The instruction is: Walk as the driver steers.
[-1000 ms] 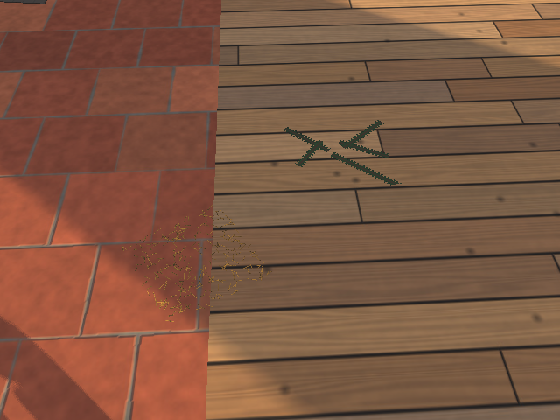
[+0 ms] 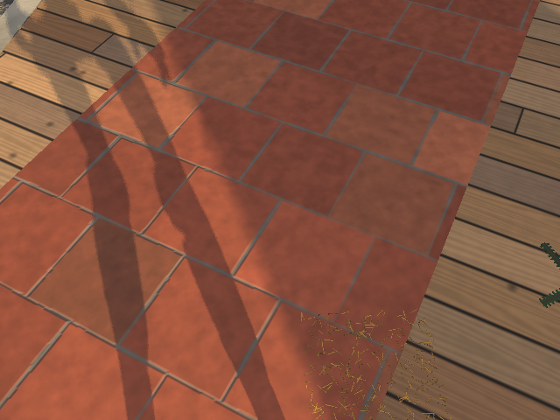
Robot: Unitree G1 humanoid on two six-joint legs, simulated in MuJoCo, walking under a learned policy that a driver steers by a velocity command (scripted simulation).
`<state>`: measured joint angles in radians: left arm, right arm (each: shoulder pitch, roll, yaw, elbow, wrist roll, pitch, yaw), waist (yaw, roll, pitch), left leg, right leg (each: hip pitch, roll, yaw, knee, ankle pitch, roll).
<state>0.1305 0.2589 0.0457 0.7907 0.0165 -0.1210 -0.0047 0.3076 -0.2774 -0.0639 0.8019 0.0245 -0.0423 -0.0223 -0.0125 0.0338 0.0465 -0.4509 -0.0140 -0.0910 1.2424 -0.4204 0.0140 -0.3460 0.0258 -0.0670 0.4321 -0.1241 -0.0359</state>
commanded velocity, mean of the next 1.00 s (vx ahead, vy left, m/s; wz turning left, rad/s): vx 0.08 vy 0.00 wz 0.27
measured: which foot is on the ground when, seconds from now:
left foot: up 0.00-0.30, down 0.32-1.00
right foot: down 0.00-0.32, up 0.34-0.64, down 0.66-1.00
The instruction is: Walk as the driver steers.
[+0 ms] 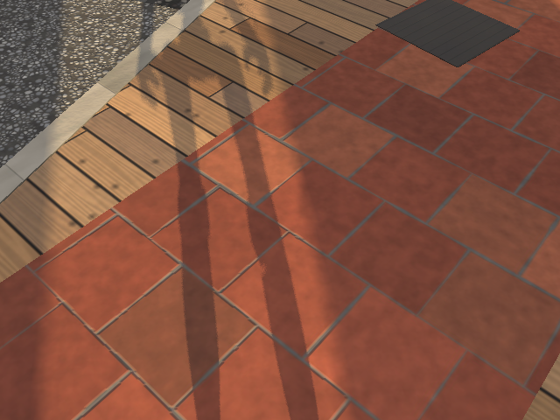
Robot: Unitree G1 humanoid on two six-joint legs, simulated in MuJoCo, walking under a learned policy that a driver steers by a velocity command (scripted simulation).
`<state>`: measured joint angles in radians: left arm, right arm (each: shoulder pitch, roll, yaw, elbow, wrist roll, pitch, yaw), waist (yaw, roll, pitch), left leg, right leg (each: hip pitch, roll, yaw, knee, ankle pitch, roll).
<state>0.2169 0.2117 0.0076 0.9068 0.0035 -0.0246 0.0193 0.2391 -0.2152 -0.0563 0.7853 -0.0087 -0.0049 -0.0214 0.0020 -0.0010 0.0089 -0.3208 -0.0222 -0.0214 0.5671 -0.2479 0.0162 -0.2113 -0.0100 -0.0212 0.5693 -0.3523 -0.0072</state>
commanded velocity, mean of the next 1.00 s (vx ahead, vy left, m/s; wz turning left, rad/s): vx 0.41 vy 0.00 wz -0.12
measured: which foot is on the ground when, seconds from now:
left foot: down 0.00-0.66, up 0.68-1.00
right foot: down 0.00-0.20, up 0.22-0.64, down 0.66-1.00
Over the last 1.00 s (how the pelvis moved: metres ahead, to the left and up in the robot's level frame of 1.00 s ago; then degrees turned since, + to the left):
0.16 0.03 0.00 13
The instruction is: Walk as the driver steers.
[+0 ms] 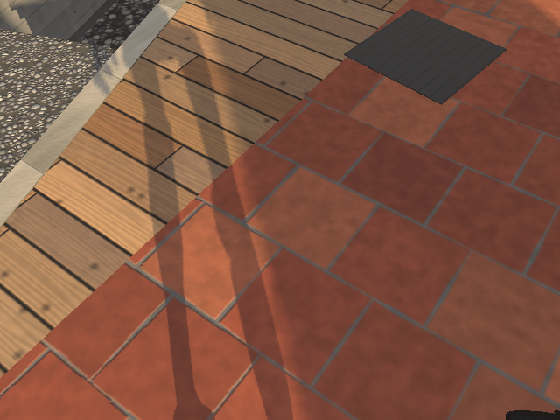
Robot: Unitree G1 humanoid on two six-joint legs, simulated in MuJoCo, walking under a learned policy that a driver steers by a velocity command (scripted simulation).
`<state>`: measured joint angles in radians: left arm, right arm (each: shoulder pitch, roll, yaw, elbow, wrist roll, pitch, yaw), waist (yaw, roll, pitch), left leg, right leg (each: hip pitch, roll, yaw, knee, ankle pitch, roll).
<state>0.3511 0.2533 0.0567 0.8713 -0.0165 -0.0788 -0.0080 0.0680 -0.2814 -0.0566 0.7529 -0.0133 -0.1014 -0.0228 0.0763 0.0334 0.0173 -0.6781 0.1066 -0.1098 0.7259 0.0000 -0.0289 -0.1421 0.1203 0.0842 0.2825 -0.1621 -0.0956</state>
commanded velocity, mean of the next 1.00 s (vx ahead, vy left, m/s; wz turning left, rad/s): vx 0.50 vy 0.00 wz -0.57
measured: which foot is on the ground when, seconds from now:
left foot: up 0.00-0.16, down 0.18-0.72, up 0.74-1.00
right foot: down 0.00-0.18, up 0.20-0.68, down 0.70-1.00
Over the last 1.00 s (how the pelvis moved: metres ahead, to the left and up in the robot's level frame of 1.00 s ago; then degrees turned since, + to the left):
0.44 -0.04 0.02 -9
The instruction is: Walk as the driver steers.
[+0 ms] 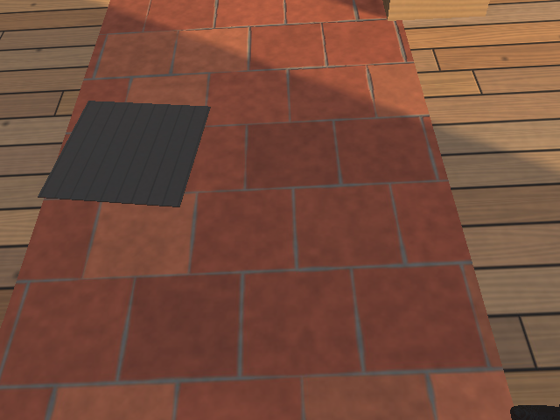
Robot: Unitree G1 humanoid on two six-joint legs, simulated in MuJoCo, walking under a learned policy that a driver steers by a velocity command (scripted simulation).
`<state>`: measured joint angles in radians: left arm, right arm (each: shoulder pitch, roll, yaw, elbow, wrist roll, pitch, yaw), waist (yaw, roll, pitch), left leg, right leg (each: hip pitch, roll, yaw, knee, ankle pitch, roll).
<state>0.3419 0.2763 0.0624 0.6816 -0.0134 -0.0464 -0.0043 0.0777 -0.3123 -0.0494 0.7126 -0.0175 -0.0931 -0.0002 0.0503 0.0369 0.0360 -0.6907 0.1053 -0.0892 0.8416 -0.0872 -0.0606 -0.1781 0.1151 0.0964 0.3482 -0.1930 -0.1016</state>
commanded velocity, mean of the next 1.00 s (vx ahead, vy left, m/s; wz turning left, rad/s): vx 0.12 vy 0.00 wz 0.27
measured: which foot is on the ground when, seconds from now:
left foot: up 0.00-0.16, down 0.18-0.62, up 0.64-1.00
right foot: down 0.00-0.20, up 0.22-0.58, down 0.60-1.00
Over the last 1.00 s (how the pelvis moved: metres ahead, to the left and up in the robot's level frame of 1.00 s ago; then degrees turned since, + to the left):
0.50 -0.13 0.00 -36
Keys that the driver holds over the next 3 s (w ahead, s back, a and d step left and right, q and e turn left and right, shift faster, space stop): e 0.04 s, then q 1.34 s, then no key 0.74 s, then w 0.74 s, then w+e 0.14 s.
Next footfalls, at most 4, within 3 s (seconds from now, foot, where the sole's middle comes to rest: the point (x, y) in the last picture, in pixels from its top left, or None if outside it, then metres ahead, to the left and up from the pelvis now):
0.18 left None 0.30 0.14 -0.78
0.60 right None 0.28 -0.09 -0.78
1.02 left None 0.19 0.15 -0.78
1.50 right None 0.33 -0.02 -0.78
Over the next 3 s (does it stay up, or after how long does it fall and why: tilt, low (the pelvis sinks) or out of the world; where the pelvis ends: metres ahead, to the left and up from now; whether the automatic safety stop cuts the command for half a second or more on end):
stays up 0.44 0.29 -0.01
